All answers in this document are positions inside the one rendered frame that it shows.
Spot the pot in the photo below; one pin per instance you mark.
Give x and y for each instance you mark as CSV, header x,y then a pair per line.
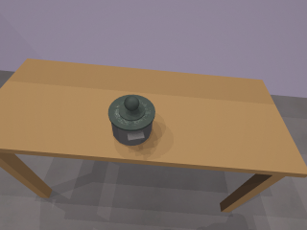
x,y
132,138

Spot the table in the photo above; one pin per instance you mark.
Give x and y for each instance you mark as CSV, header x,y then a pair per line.
x,y
206,122

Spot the lid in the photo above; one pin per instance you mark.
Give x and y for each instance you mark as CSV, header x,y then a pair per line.
x,y
131,120

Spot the knob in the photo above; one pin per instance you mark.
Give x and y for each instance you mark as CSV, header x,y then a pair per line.
x,y
131,103

